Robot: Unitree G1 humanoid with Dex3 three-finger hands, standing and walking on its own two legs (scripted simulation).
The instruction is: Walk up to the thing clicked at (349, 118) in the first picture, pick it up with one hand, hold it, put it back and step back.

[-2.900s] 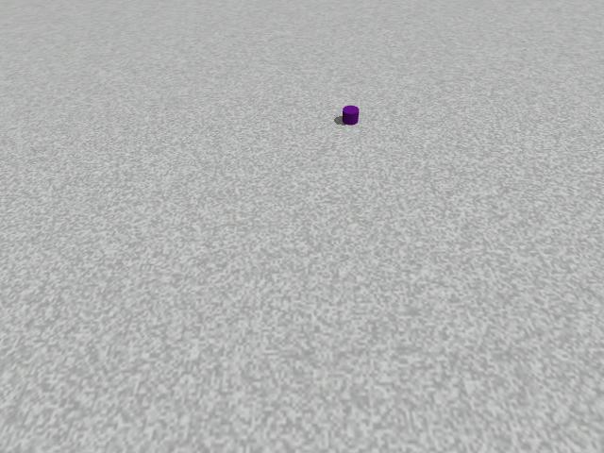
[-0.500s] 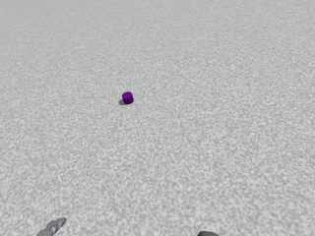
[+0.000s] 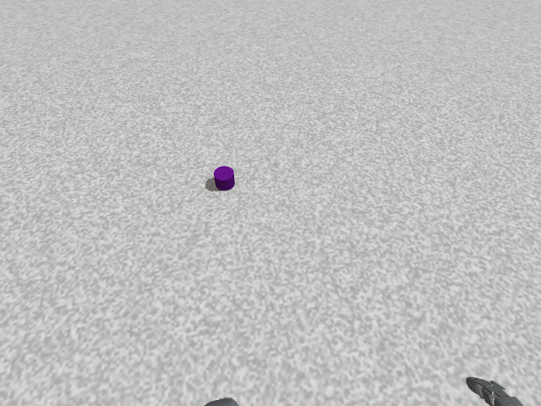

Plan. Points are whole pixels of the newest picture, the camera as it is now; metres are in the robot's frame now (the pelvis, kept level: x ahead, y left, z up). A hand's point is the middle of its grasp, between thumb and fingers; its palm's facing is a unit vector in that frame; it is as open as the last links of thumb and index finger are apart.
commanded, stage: walk up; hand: left
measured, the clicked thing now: (224, 178) +1.19 +0.24 -0.72
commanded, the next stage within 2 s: none
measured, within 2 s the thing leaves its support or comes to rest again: neither
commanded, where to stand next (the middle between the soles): +0.74 +0.02 m, yaw -1 degrees
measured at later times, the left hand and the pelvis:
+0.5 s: hand (160, 304) +0.30 +0.22 -0.10, palm faces +0.00 -0.91 -0.41, open 7.4 cm; pelvis +0.21 -0.04 +0.00, yaw +0 degrees
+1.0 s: hand (141, 272) +0.39 +0.29 -0.15, palm faces +0.00 -0.94 -0.33, open 7.4 cm; pelvis +0.38 +0.02 +0.00, yaw +2 degrees
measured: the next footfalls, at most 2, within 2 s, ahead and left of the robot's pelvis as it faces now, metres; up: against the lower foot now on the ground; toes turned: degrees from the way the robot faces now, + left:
right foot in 0.36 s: +0.31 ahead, -0.15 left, +0.00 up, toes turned -6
left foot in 0.86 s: +0.49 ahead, +0.12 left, +0.00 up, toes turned +7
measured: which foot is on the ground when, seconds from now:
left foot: down 0.00-0.40, up 0.42-0.84, down 0.86-1.00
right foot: up 0.00-0.34, down 0.36-0.90, up 0.92-1.00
